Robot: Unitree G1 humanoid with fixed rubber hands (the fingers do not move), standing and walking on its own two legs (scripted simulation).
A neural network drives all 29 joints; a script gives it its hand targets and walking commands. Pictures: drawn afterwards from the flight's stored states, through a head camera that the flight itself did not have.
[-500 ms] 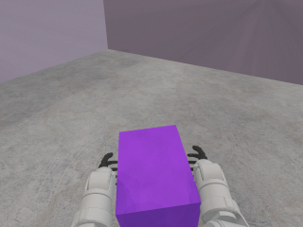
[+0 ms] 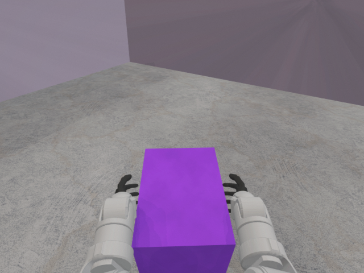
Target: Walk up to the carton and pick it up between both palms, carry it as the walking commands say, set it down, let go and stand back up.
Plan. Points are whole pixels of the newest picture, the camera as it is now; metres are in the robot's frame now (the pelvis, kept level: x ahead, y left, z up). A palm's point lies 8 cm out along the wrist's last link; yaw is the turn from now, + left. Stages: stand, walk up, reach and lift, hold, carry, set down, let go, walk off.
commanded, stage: hold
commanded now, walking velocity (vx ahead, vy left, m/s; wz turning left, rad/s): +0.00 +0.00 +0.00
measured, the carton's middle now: (181, 208) +0.35 +0.01 -0.02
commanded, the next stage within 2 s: carry in 0.40 s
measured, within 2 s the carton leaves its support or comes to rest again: neither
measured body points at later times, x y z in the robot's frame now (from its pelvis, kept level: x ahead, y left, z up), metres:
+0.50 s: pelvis +0.00 +0.00 +0.00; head -0.08 +0.00 +0.44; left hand +0.31 +0.14 +0.05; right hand +0.33 -0.14 +0.06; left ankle +0.06 +0.13 -0.74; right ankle +0.04 -0.12 -0.74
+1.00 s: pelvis +0.01 -0.07 -0.02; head +0.00 -0.05 +0.43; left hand +0.34 +0.04 +0.07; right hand +0.31 -0.25 +0.09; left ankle -0.01 +0.08 -0.74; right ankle -0.01 -0.15 -0.71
